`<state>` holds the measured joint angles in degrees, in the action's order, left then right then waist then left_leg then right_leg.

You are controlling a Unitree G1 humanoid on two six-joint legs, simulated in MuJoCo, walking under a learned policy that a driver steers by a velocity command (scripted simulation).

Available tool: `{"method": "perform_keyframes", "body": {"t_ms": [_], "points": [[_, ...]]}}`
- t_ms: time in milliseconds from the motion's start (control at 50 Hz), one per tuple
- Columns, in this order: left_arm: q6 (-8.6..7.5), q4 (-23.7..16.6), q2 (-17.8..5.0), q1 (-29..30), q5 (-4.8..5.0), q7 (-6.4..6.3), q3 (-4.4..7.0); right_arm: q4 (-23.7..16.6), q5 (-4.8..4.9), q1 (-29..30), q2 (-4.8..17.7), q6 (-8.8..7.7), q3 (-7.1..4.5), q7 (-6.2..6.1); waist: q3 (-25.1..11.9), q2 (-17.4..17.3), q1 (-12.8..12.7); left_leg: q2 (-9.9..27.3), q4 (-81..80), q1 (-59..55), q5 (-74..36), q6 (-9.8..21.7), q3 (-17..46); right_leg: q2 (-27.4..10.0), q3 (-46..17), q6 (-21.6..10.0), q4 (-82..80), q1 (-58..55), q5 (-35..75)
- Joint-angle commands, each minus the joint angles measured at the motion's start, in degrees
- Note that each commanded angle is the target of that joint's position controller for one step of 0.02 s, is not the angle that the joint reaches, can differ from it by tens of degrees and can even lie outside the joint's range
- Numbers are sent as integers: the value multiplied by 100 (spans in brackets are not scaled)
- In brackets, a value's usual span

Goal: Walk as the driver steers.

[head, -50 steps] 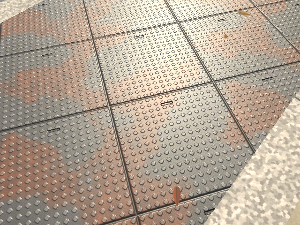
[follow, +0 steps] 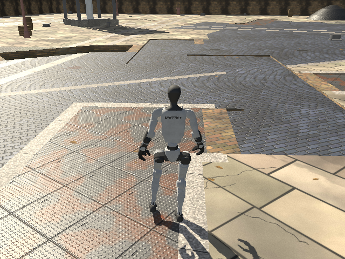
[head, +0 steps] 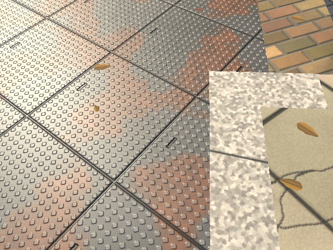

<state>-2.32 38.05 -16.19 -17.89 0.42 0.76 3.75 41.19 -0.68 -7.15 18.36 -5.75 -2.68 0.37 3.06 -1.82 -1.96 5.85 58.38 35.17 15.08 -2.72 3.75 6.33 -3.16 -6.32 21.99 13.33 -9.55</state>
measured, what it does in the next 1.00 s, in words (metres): walks ahead, turning right: left foot, then right foot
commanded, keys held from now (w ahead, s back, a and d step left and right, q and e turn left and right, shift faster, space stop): w+e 0.30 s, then w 0.70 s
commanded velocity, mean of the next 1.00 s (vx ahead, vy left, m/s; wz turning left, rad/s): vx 0.50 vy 0.00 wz -0.32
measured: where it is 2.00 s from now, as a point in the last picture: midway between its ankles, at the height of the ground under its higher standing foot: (232, 124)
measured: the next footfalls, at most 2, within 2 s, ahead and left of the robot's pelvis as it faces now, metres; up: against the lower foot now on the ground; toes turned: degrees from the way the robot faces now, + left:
left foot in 0.26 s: +0.34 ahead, +0.14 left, +0.00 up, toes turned -13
right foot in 0.74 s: +0.51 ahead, -0.18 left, +0.00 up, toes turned -17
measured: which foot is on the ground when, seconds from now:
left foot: up 0.00-0.24, down 0.26-0.74, up 0.76-1.00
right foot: down 0.00-0.26, up 0.28-0.72, down 0.74-1.00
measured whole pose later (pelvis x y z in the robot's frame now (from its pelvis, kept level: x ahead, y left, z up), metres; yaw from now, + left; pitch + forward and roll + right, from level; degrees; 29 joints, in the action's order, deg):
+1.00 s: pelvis +0.51 -0.09 +0.00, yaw -17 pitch +1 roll -1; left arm -4.3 44.7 -15.5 -19.9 0.0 1.1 2.9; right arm 44.6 0.3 -9.0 18.2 -3.8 -2.8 0.7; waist 0.7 -2.9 -2.7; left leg 6.8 53.2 37.0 8.8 -1.3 1.7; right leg 3.4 1.8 -3.5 16.1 7.6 -9.8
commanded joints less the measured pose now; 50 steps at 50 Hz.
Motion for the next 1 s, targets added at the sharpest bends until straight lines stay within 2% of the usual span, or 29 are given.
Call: {"method": "perform_keyframes", "body": {"t_ms": [20,80,140,200,240,260,280,300,320,340,360,380,420,480,520,580,660,680,700,720,740,760,780,800,820,840,860,920,1000], "points": [[-117,-390,-1000,247,26,-128,275,-341,-43,117,336,21,-76,-17,-316,414,153,-93,-1001,-37,-996,-192,-74,-1278,-1225,-968,-917,100,1272],[-67,-239,-1047,-22,69,-174,290,-486,14,767,211,-17,-13,47,-227,541,-122,-393,-2216,-511,-1959,-189,-109,-1081,-1130,-703,-810,283,686],[-34,-75,-1034,-289,118,-179,296,-607,98,1052,361,-72,-61,109,-213,620,-217,-506,-2734,-701,-2014,-96,51,-1246,-1542,-608,-503,-17,298],[19,-19,-982,-293,107,-202,295,-597,118,868,559,-131,-164,139,-260,831,-62,-542,-2982,-969,-1301,115,139,-1417,-2048,-487,29,-462,286],[46,-46,-767,-201,79,-189,226,-410,80,55,719,-179,-290,89,-606,873,370,-509,-3290,-2166,-1142,401,5,-1107,-1959,-242,807,-331,641],[29,-131,-419,-221,12,-166,95,-346,-27,-749,996,-205,-375,42,-1361,392,712,338,-3165,-3577,-923,768,772,-771,-1549,-21,2278,255,143],[-13,-286,-103,-967,169,-166,-11,-149,-87,-1346,1451,-122,-500,46,-2186,-1485,462,1648,-3680,-5502,478,1703,3371,29,-716,412,4205,2260,-2173],[-26,-185,-648,-967,210,-186,61,-184,69,-1320,977,-92,-404,90,-1945,-1282,545,1836,-4057,-5457,1772,1701,4216,-387,-813,508,5082,3053,-2381],[-6,-193,-963,-395,182,-185,153,-218,84,-1117,633,-62,-310,71,-1214,-718,697,1565,-4172,-4804,1745,1471,3416,-572,-767,557,5318,3246,-1846],[11,-237,-929,-60,115,-199,149,-223,24,-875,521,-24,-259,67,-801,-319,632,1314,-4212,-4141,1044,1330,2671,-740,-568,589,5252,3089,-1450],[-10,-309,-837,191,49,-185,148,-163,-4,-721,405,-2,-219,68,-445,-239,551,1085,-4325,-3565,361,1331,2141,-863,-545,592,4970,2985,-1193],[-13,-327,-722,203,67,-153,143,-124,-43,-653,322,-14,-179,58,-330,-376,407,913,-4452,-3184,-72,1307,1743,-994,-536,570,4750,2723,-1033],[8,-291,-491,129,105,-113,92,-29,11,-647,263,-53,-169,64,-303,-494,290,759,-4678,-2895,-533,1383,1263,-1054,-397,568,4281,2451,-1007],[-5,-409,-284,525,9,-78,-14,133,94,-741,539,-83,-245,60,-208,-339,304,847,-4935,-2837,-1171,1576,846,-1161,-210,626,3310,2524,-625],[-65,-444,-215,821,-7,-17,-76,197,128,-760,662,-47,-270,50,-201,-266,384,754,-5009,-2812,-1406,1528,477,-1198,-47,634,2554,2338,7],[-136,-515,-210,1344,35,65,-112,330,187,-974,801,24,-285,41,-135,-279,571,633,-4989,-2751,-1517,1377,69,-1054,195,646,1634,1864,683],[-159,-666,-386,1737,75,126,-65,550,267,-1283,948,134,-315,34,-21,-354,576,928,-4775,-3197,-1634,1232,101,-936,262,449,1033,1632,495],[-163,-647,-451,1641,64,130,-33,583,281,-1269,991,168,-323,24,-63,-369,459,964,-4596,-3269,-1937,1173,67,-869,331,362,884,1378,391],[-163,-542,-556,1283,34,118,37,595,295,-1191,1009,196,-316,9,-252,-339,188,866,-4144,-3235,-2652,1058,-103,-735,461,246,646,754,432],[-147,-297,-788,564,2,80,174,616,279,-1246,875,209,-262,-3,-704,-209,-147,594,-3226,-3037,-3317,908,-378,-593,558,95,526,-317,420],[-116,-99,-1143,-404,-33,14,309,512,154,-1232,600,192,-135,-18,-1412,189,-566,320,-1712,-2142,-2457,661,-647,-1305,-241,-196,646,-1818,376],[-76,-42,-1750,-757,-77,-20,408,287,63,-1699,-8,95,68,-5,-2008,1708,-318,-640,426,24,757,257,-762,-2717,-2943,-1085,77,-3421,-635],[-99,-38,-1291,-818,4,4,287,357,159,-1491,452,-5,-34,8,-2126,1390,-490,-581,1276,705,1776,284,52,-2805,-3820,-1200,-443,-3346,-1324],[-138,-44,-1059,-447,15,24,187,216,297,-1115,735,-65,-126,44,-1347,1169,-401,-283,1447,1136,1370,372,65,-2633,-3036,-985,-497,-2786,-1178],[-160,-67,-883,-128,2,36,133,185,277,-859,690,-80,-113,35,-956,869,-263,-50,1231,1006,864,401,-45,-2356,-2334,-843,-559,-2134,-661],[-174,-70,-737,157,-31,58,89,183,180,-745,635,-70,-123,22,-657,691,-107,87,903,820,503,366,-69,-2152,-1903,-774,-715,-1547,-140],[-205,-83,-620,330,-86,66,51,203,138,-822,578,-17,-135,25,-554,729,84,213,711,481,231,341,-14,-2020,-1629,-740,-896,-1100,262],[-309,46,-650,418,-40,56,82,245,118,-883,325,140,-90,37,-441,679,295,242,239,146,-125,183,-67,-1909,-1065,-834,-1254,-549,983],[-324,297,-800,174,-25,-19,124,35,72,-124,169,173,-31,44,-157,469,124,179,-1136,333,-1315,90,-109,-1751,-499,-704,-1458,-521,1192]]}}
Keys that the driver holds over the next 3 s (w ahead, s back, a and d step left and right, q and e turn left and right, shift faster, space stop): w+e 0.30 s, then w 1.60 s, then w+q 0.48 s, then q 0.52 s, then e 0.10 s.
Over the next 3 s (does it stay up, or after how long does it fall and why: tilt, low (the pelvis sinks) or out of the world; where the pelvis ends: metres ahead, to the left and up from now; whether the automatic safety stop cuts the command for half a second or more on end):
stays up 1.48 -0.30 -0.01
